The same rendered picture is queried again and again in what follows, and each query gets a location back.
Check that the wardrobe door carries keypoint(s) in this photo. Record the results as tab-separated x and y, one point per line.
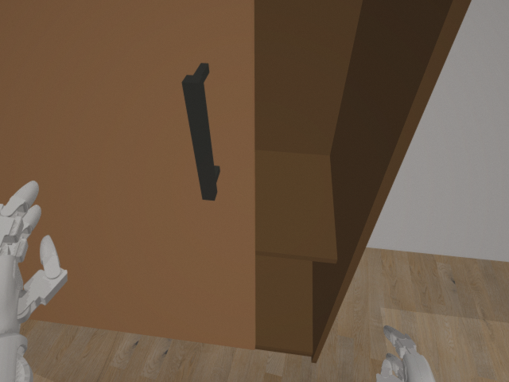
92	109

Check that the handle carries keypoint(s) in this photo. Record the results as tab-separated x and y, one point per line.
195	101

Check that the robot right hand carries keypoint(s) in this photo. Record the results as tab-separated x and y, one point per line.
412	368

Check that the robot left hand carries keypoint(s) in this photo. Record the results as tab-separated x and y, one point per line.
17	220

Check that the left robot forearm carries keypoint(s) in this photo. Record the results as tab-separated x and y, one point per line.
13	366

